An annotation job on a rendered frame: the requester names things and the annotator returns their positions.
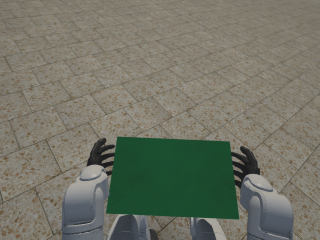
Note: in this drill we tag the left robot forearm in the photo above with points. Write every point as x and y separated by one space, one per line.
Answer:
83 205

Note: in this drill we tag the right robot hand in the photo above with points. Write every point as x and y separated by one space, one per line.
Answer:
250 167

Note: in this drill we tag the left robot hand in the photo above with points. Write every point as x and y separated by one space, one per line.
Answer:
96 158

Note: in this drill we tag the right robot thigh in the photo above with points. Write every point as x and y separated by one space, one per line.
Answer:
206 229

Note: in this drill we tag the carton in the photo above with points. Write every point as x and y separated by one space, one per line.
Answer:
173 178

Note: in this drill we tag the robot left shin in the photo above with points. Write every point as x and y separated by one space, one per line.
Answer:
145 234

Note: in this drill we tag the right robot forearm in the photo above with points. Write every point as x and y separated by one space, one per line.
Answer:
270 215

